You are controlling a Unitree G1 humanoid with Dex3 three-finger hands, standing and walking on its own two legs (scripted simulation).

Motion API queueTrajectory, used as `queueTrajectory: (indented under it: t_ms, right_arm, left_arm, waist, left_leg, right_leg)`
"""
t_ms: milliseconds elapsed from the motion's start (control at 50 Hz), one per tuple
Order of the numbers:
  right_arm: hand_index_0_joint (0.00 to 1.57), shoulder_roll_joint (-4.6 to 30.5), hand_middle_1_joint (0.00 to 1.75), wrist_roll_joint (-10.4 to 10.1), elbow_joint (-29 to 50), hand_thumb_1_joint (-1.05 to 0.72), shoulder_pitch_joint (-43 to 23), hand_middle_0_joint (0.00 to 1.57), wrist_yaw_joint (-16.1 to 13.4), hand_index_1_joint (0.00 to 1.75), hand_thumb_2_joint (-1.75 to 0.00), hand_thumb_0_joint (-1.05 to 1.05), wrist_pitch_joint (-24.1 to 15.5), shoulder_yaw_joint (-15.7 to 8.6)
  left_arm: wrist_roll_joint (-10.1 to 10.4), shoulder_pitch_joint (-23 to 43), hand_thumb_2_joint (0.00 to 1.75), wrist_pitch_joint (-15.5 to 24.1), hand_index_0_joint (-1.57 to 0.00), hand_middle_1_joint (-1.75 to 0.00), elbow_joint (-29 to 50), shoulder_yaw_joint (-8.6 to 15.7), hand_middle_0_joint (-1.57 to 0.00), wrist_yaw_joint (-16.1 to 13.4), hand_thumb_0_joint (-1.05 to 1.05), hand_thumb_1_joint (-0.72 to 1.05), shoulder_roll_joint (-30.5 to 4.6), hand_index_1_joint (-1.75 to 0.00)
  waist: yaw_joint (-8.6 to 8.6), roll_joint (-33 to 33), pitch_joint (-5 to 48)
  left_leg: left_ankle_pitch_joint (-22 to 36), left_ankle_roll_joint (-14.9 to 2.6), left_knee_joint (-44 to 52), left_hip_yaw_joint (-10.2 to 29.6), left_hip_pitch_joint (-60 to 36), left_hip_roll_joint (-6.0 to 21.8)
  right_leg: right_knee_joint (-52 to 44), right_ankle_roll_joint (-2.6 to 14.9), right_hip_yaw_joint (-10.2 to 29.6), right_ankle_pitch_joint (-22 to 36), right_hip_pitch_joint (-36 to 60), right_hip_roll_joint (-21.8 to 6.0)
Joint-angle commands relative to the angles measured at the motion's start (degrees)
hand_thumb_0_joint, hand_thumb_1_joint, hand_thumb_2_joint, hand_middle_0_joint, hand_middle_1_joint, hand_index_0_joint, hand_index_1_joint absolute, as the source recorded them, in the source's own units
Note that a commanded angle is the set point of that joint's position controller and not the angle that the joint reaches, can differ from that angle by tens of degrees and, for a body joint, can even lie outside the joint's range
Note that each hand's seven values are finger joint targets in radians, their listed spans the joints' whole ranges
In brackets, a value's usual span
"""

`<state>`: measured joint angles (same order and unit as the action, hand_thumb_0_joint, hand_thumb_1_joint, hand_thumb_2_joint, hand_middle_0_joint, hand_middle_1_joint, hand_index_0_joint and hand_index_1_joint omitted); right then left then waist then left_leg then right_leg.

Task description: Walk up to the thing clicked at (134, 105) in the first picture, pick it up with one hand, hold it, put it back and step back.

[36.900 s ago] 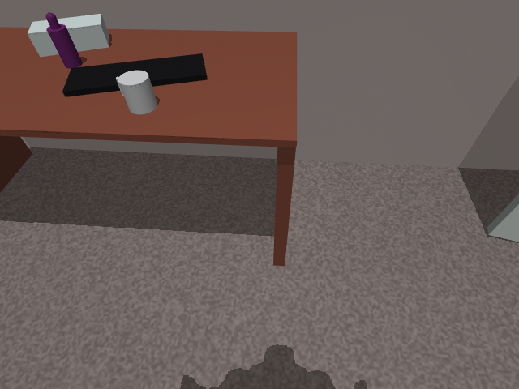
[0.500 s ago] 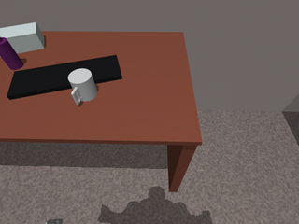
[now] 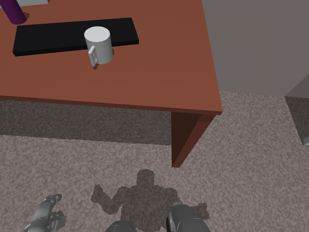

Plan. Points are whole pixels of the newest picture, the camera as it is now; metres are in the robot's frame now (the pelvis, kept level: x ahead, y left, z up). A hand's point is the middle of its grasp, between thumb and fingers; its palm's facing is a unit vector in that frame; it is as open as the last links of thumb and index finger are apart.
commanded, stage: step back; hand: left
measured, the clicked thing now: (97, 48) +0.65 +0.23 +0.02
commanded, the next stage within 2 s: none
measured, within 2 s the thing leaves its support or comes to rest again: neither
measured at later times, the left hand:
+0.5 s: hand out of the picture +0.02 +0.25 -0.13, palm faces -0.06 -0.91 -0.41, open 7.4 cm
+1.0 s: hand out of the picture -0.14 +0.28 -0.15, palm faces +0.01 -0.94 -0.35, open 7.4 cm
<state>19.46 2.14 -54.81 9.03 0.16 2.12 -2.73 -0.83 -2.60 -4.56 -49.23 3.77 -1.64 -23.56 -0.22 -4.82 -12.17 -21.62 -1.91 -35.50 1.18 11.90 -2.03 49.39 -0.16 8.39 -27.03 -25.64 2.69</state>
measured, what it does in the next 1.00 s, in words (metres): walks backwards: right foot, then left foot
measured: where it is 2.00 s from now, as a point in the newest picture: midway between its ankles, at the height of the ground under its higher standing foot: outside the picture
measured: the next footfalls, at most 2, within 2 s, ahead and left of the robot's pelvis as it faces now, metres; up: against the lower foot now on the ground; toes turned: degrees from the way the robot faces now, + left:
right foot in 0.36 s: -0.04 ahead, -0.11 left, +0.00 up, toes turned +0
left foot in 0.76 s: -0.16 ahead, +0.12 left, +0.00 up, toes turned -2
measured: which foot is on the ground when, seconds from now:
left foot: down 0.00-0.40, up 0.42-0.74, down 0.76-1.00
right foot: up 0.00-0.34, down 0.36-0.80, up 0.82-1.00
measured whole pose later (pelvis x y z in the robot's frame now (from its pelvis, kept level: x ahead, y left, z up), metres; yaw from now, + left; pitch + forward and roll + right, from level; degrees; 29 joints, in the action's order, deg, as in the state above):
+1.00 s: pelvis -0.25 +0.00 +0.01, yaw -1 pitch -2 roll -2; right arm 20.2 2.3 -49.9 10.9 -0.9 1.1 -2.3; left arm -1.2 -10.0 -5.2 -46.2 6.3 0.0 -23.9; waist 0.9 -3.3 -8.2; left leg -13.4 -0.2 -32.0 1.7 17.1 2.2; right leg 69.8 -1.2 11.5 -26.3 -25.5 7.1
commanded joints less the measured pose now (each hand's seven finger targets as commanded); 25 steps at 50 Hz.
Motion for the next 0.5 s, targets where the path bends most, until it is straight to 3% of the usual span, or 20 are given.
queueTrajectory:
  t_ms: [0, 20, 40, 60, 80, 100, 140, 180, 220, 260, 300, 320, 340, 360, 380, 400, 420, 460, 480]
  right_arm:
    - [0.20, 17.4, 0.30, 0.5, 6.3, -0.90, -4.6, 0.20, -2.2, 0.30, -0.90, 0.00, -1.9, -4.2]
    - [0.20, 16.1, 0.30, 0.1, 6.9, -0.90, -5.2, 0.20, -2.5, 0.30, -0.90, 0.00, -1.9, -3.9]
    - [0.20, 15.4, 0.30, -0.4, 7.0, -0.90, -5.0, 0.20, -2.6, 0.30, -0.90, 0.00, -1.9, -3.9]
    - [0.20, 15.1, 0.30, -0.8, 6.9, -0.90, -3.1, 0.20, -2.7, 0.30, -0.90, 0.00, -2.0, -3.9]
    - [0.20, 14.8, 0.30, -0.9, 6.6, -0.90, -1.1, 0.20, -2.8, 0.30, -0.90, 0.00, -1.9, -4.0]
    - [0.20, 14.7, 0.30, -1.1, 6.7, -0.90, 0.0, 0.20, -3.0, 0.30, -0.90, 0.00, -1.8, -4.1]
    - [0.20, 14.8, 0.30, -1.4, 6.6, -0.90, 1.8, 0.20, -3.2, 0.30, -0.90, 0.00, -1.7, -4.3]
    - [0.20, 15.5, 0.30, -1.3, 7.1, -0.90, 2.7, 0.20, -3.1, 0.30, -0.90, 0.00, -1.7, -4.5]
    - [0.20, 16.0, 0.30, -1.2, 7.8, -0.90, 2.5, 0.20, -2.9, 0.30, -0.90, 0.00, -1.6, -4.6]
    - [0.20, 16.7, 0.30, -1.2, 8.6, -0.90, 0.7, 0.20, -2.6, 0.30, -0.90, 0.00, -1.4, -4.8]
    - [0.20, 17.3, 0.30, -1.3, 9.4, -0.90, -2.1, 0.20, -2.2, 0.30, -0.90, 0.00, -1.2, -4.7]
    - [0.20, 17.1, 0.30, -1.6, 9.8, -0.90, -3.6, 0.20, -2.1, 0.30, -0.90, 0.00, -1.1, -4.5]
    - [0.20, 16.3, 0.30, -1.8, 10.0, -0.90, -4.4, 0.20, -1.9, 0.30, -0.90, 0.00, -1.0, -4.1]
    - [0.20, 15.1, 0.30, -2.3, 10.4, -0.90, -4.3, 0.20, -1.8, 0.30, -0.90, 0.00, -1.2, -3.7]
    - [0.20, 12.9, 0.30, -2.6, 10.6, -0.90, -5.5, 0.20, -1.9, 0.30, -0.90, 0.00, -1.1, -3.0]
    - [0.20, 13.3, 0.30, -2.2, 10.0, -0.90, -4.9, 0.20, -2.5, 0.30, -0.90, 0.00, -0.5, -3.4]
    - [0.20, 14.6, 0.30, -2.1, 9.0, -0.90, -2.1, 0.20, -2.4, 0.30, -0.90, 0.00, -0.3, -3.8]
    - [0.20, 15.1, 0.30, -2.5, 7.2, -0.90, 1.6, 0.20, -2.1, 0.30, -0.90, 0.00, -0.3, -3.3]
    - [0.20, 14.3, 0.30, -2.4, 6.7, -0.90, 2.0, 0.20, -2.1, 0.30, -0.90, 0.00, -0.5, -3.0]
  left_arm:
    - [0.2, -1.1, 0.90, 1.1, -0.20, -0.30, 3.7, 2.6, -0.20, -0.4, 0.00, 0.90, -9.4, -0.30]
    - [0.7, -4.8, 0.90, 1.2, -0.20, -0.30, 3.4, 2.4, -0.20, -0.3, 0.00, 0.90, -8.7, -0.30]
    - [0.4, -6.3, 0.90, 1.2, -0.20, -0.30, 3.4, 2.5, -0.20, -0.3, 0.00, 0.90, -8.7, -0.30]
    - [0.0, -6.1, 0.90, 1.3, -0.20, -0.30, 3.2, 3.0, -0.20, -0.2, 0.00, 0.90, -8.9, -0.30]
    - [-0.2, -5.7, 0.90, 1.5, -0.20, -0.30, 3.7, 3.0, -0.20, -0.1, 0.00, 0.90, -8.2, -0.30]
    - [-0.4, -4.3, 0.90, 1.7, -0.20, -0.30, 4.5, 2.9, -0.20, -0.1, 0.00, 0.90, -8.0, -0.30]
    - [-0.5, -3.2, 0.90, 2.0, -0.20, -0.30, 5.4, 2.7, -0.20, 0.1, 0.00, 0.90, -7.9, -0.30]
    - [-0.5, -3.8, 0.90, 2.1, -0.20, -0.30, 5.6, 2.8, -0.20, 0.1, 0.00, 0.90, -8.0, -0.30]
    - [-0.7, -4.3, 0.90, 2.4, -0.20, -0.30, 5.8, 2.8, -0.20, 0.2, 0.00, 0.90, -7.6, -0.30]
    - [-1.0, -5.6, 0.90, 2.6, -0.20, -0.30, 5.2, 2.9, -0.20, 0.5, 0.00, 0.90, -7.8, -0.30]
    - [-1.2, -9.2, 0.90, 2.8, -0.20, -0.30, 3.7, 3.1, -0.20, 0.8, 0.00, 0.90, -7.4, -0.30]
    - [-1.5, -10.5, 0.90, 3.0, -0.20, -0.30, 2.9, 3.3, -0.20, 0.9, 0.00, 0.90, -7.6, -0.30]
    - [-1.7, -11.4, 0.90, 3.3, -0.20, -0.30, 2.7, 3.6, -0.20, 0.9, 0.00, 0.90, -8.7, -0.30]
    - [-2.0, -11.1, 0.90, 3.5, -0.20, -0.30, 3.3, 4.4, -0.20, 0.9, 0.00, 0.90, -11.5, -0.30]
    - [-1.2, -8.8, 0.90, 3.4, -0.20, -0.30, 4.4, 5.0, -0.20, 1.2, 0.00, 0.90, -14.5, -0.30]
    - [-1.5, -5.1, 0.90, 3.5, -0.20, -0.30, 6.2, 5.2, -0.20, 1.2, 0.00, 0.90, -16.7, -0.30]
    - [-1.4, -3.8, 0.90, 3.7, -0.20, -0.30, 7.3, 5.0, -0.20, 1.1, 0.00, 0.90, -15.0, -0.30]
    - [-0.9, -0.5, 0.90, 3.6, -0.20, -0.30, 9.3, 4.3, -0.20, 0.8, 0.00, 0.90, -11.7, -0.30]
    - [-0.9, -0.4, 0.90, 3.6, -0.20, -0.30, 9.1, 4.1, -0.20, 0.6, 0.00, 0.90, -10.4, -0.30]
  waist:
    - [1.00, 13.3, 11.3]
    - [2.83, 14.6, 11.4]
    - [2.85, 13.8, 12.1]
    - [1.72, 12.8, 12.8]
    - [0.73, 12.3, 13.2]
    - [-0.43, 12.1, 12.8]
    - [-1.73, 11.3, 13.1]
    - [-2.46, 11.5, 14.4]
    - [-2.56, 12.0, 16.1]
    - [-1.86, 13.1, 15.9]
    - [0.15, 13.1, 15.9]
    - [1.19, 11.5, 16.1]
    - [1.96, 8.6, 15.8]
    - [1.71, 1.9, 16.3]
    - [2.51, -6.4, 13.0]
    - [2.88, -11.9, 10.1]
    - [1.72, -8.5, 7.7]
    - [-0.40, -3.1, 8.2]
    - [-0.32, -2.0, 8.8]
  left_leg:
    - [45.2, -5.23, 11.6, 11.5, -5.8, 14.0]
    - [46.8, -2.64, 10.6, 8.3, -9.1, 12.3]
    - [46.5, -3.39, 10.4, 8.6, -11.1, 12.7]
    - [47.9, -4.97, 9.5, 9.9, -13.0, 13.6]
    - [47.7, -4.93, 9.2, 10.2, -14.4, 13.6]
    - [46.2, -6.09, 9.0, 10.7, -15.2, 14.1]
    - [43.8, -6.19, 8.8, 10.3, -17.5, 14.0]
    - [44.0, -8.83, 7.7, 11.7, -18.2, 16.2]
    - [42.6, -9.95, 6.1, 11.7, -17.7, 16.8]
    - [38.3, -9.51, 6.0, 11.3, -11.9, 16.4]
    - [31.4, -8.99, 5.7, 11.9, -6.6, 16.5]
    - [27.0, -7.72, 4.8, 11.3, -2.0, 15.6]
    - [21.6, -5.70, 3.5, 10.5, 1.8, 13.8]
    - [14.8, -3.21, -1.7, 8.3, 6.6, 8.8]
    - [1.7, 0.62, -10.7, 3.1, 10.1, -0.9]
    - [-15.1, 1.87, -25.3, 2.4, 8.8, -3.1]
    - [-15.6, 2.20, -31.0, 6.2, 9.0, -2.5]
    - [-10.3, 1.63, -32.9, 8.2, 10.6, -4.0]
    - [-9.1, 1.82, -32.6, 7.5, 11.4, -4.8]
  right_leg:
    - [18.9, 0.77, 6.1, -1.3, -4.8, 4.4]
    - [19.1, 1.27, 5.0, 1.8, -7.0, 4.8]
    - [19.7, 1.11, 4.1, 2.2, -7.1, 5.1]
    - [20.3, 0.22, 3.3, 1.5, -6.1, 5.0]
    - [16.8, -0.62, 2.8, 1.7, -5.4, 4.5]
    - [13.4, -1.17, 2.4, 1.0, -5.2, 4.0]
    - [7.7, -1.35, 1.6, 1.1, -5.6, 3.5]
    - [2.7, -1.42, 0.5, -0.4, -3.4, 1.9]
    - [-4.6, -0.66, -1.6, 0.1, 0.1, -0.2]
    - [-9.2, 0.34, -4.0, 1.2, 5.2, -0.8]
    - [-17.0, 1.43, -5.2, 6.8, 10.8, -1.3]
    - [-20.9, 2.03, -5.6, 12.9, 15.4, -1.2]
    - [-22.5, 2.93, -2.9, 18.6, 17.9, -2.6]
    - [-23.2, 5.74, 5.4, 25.1, 19.8, -8.0]
    - [-28.5, 12.75, 15.3, 26.7, 14.5, -15.8]
    - [-32.3, 19.10, 23.0, 28.0, 5.8, -24.3]
    - [-32.3, 19.04, 23.3, 28.2, 3.2, -24.1]
    - [-29.4, 14.87, 11.1, 32.8, 6.6, -17.7]
    - [-27.5, 12.72, 7.4, 35.0, 8.6, -14.8]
